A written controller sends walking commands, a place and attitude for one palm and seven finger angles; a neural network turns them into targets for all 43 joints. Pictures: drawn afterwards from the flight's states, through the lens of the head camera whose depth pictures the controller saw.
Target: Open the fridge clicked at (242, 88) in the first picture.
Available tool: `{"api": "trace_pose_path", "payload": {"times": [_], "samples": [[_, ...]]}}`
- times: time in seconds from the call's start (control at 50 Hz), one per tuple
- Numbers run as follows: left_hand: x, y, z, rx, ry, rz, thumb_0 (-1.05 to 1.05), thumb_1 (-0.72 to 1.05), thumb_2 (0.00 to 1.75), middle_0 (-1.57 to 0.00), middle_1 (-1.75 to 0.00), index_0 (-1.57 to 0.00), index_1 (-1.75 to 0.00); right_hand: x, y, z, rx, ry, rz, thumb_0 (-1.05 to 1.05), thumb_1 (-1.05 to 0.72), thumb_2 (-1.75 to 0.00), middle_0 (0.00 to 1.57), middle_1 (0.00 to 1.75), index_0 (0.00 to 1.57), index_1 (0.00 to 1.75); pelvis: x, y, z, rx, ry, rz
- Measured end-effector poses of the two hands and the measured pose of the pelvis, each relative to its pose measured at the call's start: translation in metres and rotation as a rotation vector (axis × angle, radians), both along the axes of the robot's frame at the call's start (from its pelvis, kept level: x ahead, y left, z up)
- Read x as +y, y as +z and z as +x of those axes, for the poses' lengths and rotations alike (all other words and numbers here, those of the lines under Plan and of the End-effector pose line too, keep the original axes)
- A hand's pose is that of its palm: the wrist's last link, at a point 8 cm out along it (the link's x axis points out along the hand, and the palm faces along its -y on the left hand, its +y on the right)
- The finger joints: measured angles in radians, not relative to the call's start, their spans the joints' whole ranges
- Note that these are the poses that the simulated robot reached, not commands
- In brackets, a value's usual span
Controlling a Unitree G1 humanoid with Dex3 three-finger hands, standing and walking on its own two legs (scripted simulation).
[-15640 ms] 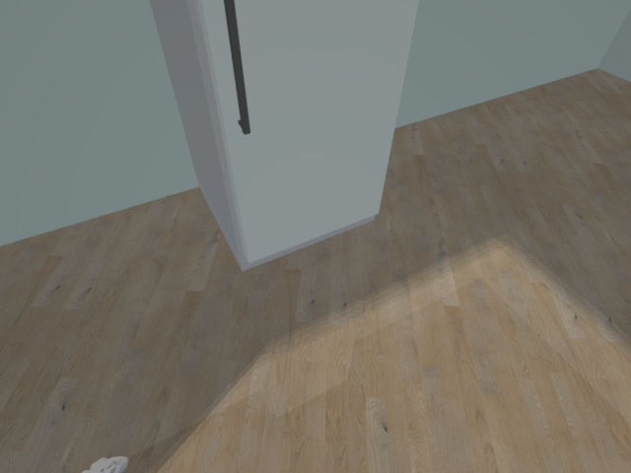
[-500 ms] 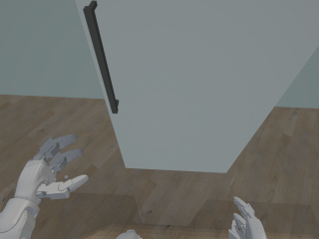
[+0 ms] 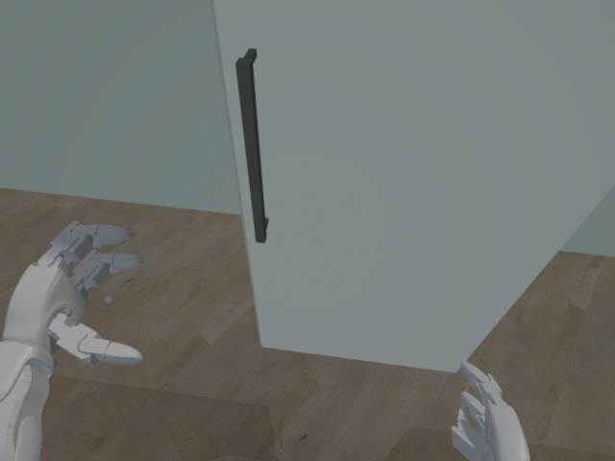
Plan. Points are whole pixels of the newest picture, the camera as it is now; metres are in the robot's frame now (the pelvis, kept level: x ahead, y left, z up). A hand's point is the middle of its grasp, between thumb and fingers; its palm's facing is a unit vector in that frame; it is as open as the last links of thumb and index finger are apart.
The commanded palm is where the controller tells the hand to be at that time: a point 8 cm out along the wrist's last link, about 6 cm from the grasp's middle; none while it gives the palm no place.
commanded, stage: raise the hand to about handle height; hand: left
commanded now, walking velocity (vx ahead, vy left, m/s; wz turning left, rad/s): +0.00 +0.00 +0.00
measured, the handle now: (257, 162) +0.53 +0.14 +0.10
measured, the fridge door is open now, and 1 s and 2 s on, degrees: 0 0 0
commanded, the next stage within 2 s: move the hooked fingers beside the handle in 0.82 s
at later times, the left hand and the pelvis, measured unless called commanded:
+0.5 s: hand (106, 270) +0.27 +0.25 +0.14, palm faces -0.01 -1.00 -0.05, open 14.0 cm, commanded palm +0.24 +0.30 +0.15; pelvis -0.01 -0.02 +0.01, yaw +0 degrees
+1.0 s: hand (131, 266) +0.28 +0.23 +0.14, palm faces +0.01 -1.00 -0.04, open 14.0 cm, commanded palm +0.26 +0.28 +0.15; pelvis +0.00 -0.04 +0.01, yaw -1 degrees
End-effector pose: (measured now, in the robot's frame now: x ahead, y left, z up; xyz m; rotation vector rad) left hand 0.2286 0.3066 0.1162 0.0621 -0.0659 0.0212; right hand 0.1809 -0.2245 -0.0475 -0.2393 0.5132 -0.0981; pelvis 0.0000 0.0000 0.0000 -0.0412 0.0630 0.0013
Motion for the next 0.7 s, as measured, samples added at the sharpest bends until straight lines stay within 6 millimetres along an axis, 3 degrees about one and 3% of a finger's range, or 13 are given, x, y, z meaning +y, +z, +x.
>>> {"api": "trace_pose_path", "payload": {"times": [0.12,0.26,0.34,0.52,0.7], "samples": [[0.004,-0.002,0.001,0.098,-0.009,-0.01,0.0,-0.46,0.32,-0.3,-1.18,-0.29,-1.17,0.004,0.0,-0.002,0.012,0.011,0.014,0.01,-0.9,-0.9,0.21,0.3,0.2,0.3,-0.001,0.005,-0.004,-0.021,0.001,0.003],[0.013,0.031,0.006,-0.015,0.027,0.012,-0.01,-0.49,0.3,-0.31,-1.2,-0.3,-1.19,-0.003,-0.003,-0.016,0.06,0.004,0.006,0.01,-0.9,-0.9,0.21,0.3,0.2,0.3,-0.008,0.01,-0.006,-0.047,0.005,0.007],[0.017,0.039,0.014,0.008,0.02,0.007,-0.01,-0.5,0.3,-0.31,-1.2,-0.3,-1.2,-0.012,-0.006,-0.024,0.081,-0.017,0.009,0.01,-0.9,-0.9,0.21,0.3,0.2,0.3,-0.012,0.012,-0.006,-0.056,0.006,0.011],[-0.002,0.029,0.021,0.076,-0.027,-0.013,-0.01,-0.5,0.3,-0.3,-1.2,-0.3,-1.2,-0.035,-0.006,-0.032,0.084,-0.053,0.01,0.02,-0.9,-0.9,0.21,0.3,0.2,0.3,-0.021,0.015,-0.006,-0.051,-0.007,0.022],[-0.012,0.03,0.02,0.044,0.015,-0.013,-0.01,-0.5,0.3,-0.31,-1.2,-0.3,-1.2,-0.047,-0.004,-0.026,0.071,-0.059,0.005,0.02,-0.91,-0.9,0.2,0.3,0.2,0.3,-0.032,0.015,-0.002,-0.058,-0.009,0.027]]}}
